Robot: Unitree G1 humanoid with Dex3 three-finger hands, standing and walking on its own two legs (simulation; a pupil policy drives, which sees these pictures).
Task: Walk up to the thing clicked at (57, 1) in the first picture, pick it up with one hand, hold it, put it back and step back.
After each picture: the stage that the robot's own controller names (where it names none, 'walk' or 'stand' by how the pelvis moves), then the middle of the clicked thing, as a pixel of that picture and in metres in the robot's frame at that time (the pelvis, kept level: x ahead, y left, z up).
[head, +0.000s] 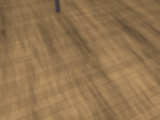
stand; (57, 4) +2.23 +0.35 -0.66
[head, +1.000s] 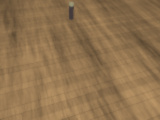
walk; (71, 11) +2.11 +0.15 -0.63
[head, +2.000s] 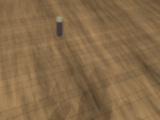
walk; (59, 26) +1.53 +0.20 -0.64
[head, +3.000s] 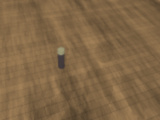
walk; (61, 58) +1.07 +0.16 -0.65
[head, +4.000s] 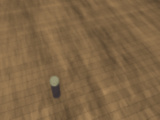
walk; (55, 88) +0.70 +0.19 -0.64
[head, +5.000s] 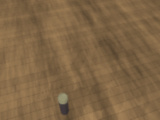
stand; (63, 104) +0.55 +0.14 -0.63
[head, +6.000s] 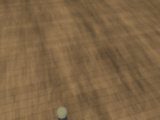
stand; (62, 118) +0.50 +0.12 -0.65
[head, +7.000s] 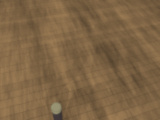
stand; (57, 114) +0.50 +0.16 -0.64
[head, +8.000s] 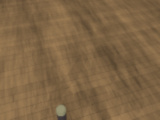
stand; (61, 116) +0.51 +0.14 -0.66
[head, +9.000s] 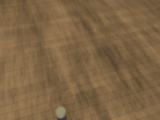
stand; (61, 118) +0.50 +0.14 -0.66
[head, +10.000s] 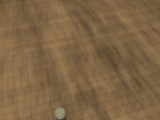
go down; (61, 119) +0.49 +0.14 -0.66
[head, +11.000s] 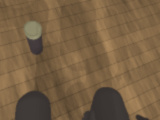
go down; (35, 40) +0.57 +0.16 -0.32
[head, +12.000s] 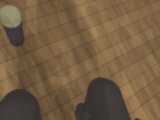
approach; (14, 29) +0.57 +0.19 -0.26
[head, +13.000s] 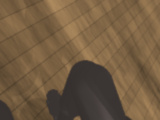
close in; out of the picture +0.57 +0.25 -0.18
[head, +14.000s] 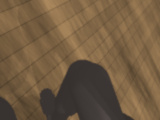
close; out of the picture +0.56 +0.24 -0.18
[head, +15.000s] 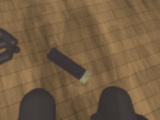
close; (69, 65) +0.49 +0.02 -0.37
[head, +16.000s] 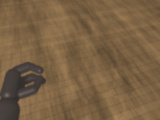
close; out of the picture +0.41 -0.02 -0.69
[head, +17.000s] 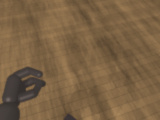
hold; out of the picture +0.41 +0.00 -0.70
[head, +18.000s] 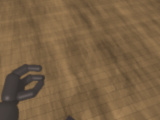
stand; out of the picture +0.41 +0.00 -0.71
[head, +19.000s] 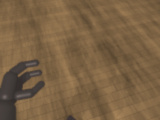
stand; out of the picture +0.42 -0.01 -0.70
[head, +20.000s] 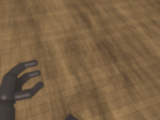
stand; out of the picture +0.43 -0.02 -0.70
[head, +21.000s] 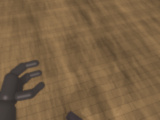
stand; out of the picture +0.43 -0.02 -0.70
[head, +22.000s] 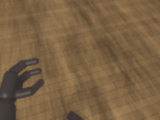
stand; out of the picture +0.44 -0.03 -0.71
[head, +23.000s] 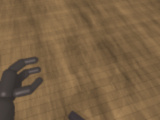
stand; out of the picture +0.45 -0.03 -0.70
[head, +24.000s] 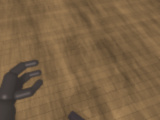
stand; out of the picture +0.44 -0.03 -0.71
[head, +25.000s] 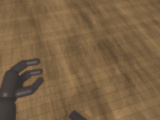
stand; out of the picture +0.45 -0.04 -0.71
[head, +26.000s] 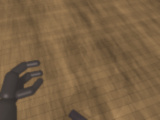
close; out of the picture +0.46 -0.04 -0.71
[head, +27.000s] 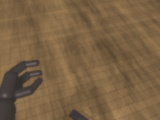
close; out of the picture +0.46 -0.04 -0.71
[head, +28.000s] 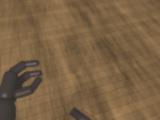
close; out of the picture +0.47 -0.05 -0.71
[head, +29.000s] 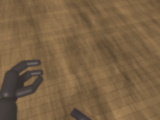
close; out of the picture +0.47 -0.05 -0.70
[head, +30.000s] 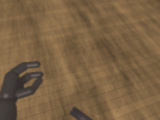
close; (85, 119) +0.47 -0.05 -0.71
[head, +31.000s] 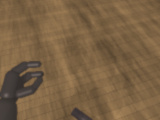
close; out of the picture +0.48 -0.06 -0.71
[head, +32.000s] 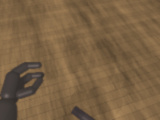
close; (86, 118) +0.48 -0.06 -0.71
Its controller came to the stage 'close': yes
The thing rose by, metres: 0.00
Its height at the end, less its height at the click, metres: -0.09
